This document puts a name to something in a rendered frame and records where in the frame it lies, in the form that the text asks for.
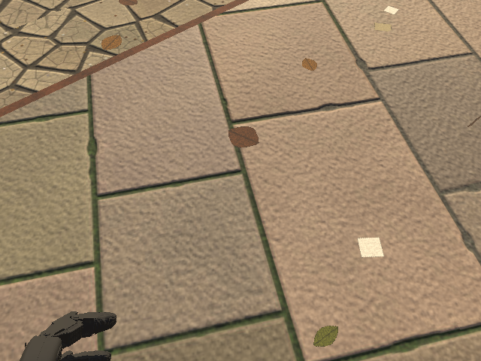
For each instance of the left robot hand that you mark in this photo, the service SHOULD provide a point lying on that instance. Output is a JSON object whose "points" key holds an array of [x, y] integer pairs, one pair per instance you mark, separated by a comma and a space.
{"points": [[65, 331]]}

